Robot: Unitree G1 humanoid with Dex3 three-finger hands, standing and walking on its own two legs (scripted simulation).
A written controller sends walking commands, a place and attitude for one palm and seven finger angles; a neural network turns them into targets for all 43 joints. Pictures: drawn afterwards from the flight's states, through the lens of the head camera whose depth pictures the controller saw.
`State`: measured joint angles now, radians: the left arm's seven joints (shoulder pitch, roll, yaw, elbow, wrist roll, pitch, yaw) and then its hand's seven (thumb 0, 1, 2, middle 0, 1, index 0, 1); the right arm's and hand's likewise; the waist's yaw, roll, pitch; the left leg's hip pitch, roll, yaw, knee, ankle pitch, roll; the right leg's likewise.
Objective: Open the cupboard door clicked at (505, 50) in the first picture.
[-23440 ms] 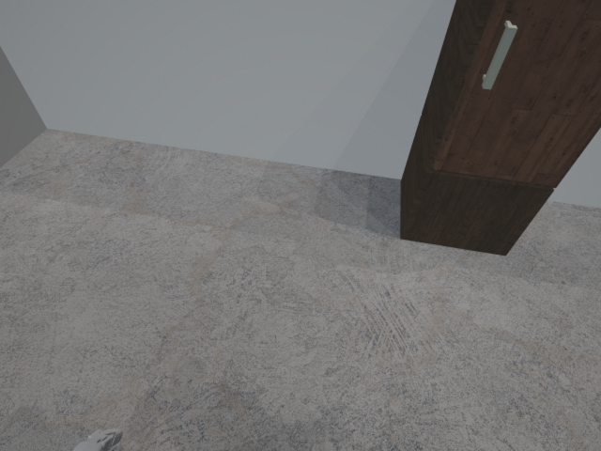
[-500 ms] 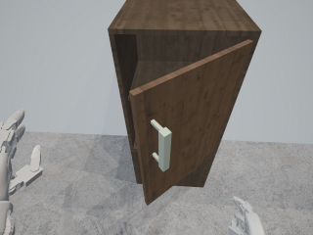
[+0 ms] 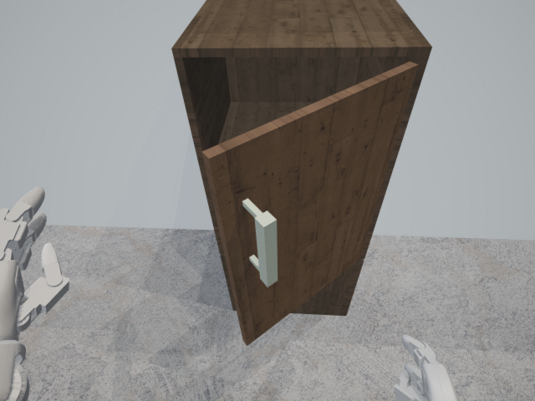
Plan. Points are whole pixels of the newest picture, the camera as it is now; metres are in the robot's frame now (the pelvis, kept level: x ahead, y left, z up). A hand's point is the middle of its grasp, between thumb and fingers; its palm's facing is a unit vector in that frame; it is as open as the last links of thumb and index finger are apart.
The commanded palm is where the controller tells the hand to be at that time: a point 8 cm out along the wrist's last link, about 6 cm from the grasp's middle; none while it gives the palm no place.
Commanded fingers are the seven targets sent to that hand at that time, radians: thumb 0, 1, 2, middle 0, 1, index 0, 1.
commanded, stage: step back with the hand held close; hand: left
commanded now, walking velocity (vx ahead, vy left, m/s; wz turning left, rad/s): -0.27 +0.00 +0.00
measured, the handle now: (259, 244) +0.34 +0.06 +0.06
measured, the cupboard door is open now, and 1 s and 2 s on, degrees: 41 41 41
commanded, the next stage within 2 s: stop stepping back and stand still in 0.98 s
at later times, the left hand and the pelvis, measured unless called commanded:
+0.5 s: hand (10, 332) +0.14 +0.29 +0.15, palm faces +0.36 -0.78 -0.52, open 7.4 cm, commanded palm +0.08 +0.33 +0.17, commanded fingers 0.00 0.90 0.90 -0.20 -0.30 -0.20 -0.30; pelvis -0.07 +0.04 -0.01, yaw -2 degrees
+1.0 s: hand out of the picture +0.01 +0.34 +0.17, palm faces +0.52 -0.73 -0.45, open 7.4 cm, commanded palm -0.06 +0.37 +0.17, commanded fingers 0.00 0.90 0.90 -0.20 -0.30 -0.20 -0.30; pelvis -0.18 +0.06 -0.03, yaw +4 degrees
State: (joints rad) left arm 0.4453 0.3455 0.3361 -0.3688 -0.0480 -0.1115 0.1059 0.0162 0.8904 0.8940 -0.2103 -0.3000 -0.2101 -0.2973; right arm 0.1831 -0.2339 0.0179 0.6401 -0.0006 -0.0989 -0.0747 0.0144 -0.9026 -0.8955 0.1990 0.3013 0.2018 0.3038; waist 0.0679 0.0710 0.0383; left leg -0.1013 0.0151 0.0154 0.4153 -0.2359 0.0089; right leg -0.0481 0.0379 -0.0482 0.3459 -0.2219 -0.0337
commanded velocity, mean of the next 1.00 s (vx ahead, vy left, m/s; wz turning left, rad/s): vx -0.31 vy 0.00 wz -0.03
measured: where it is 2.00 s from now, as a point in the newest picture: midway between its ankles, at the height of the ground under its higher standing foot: outside the picture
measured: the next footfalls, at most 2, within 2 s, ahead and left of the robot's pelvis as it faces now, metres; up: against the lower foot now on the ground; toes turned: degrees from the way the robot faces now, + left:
right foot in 1.20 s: -0.37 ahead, -0.06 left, +0.00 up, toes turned -3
left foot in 1.32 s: -0.19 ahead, +0.17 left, +0.00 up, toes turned -2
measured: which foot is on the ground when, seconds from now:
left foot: down 0.00-1.00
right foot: down 0.00-0.86, up 0.88-1.00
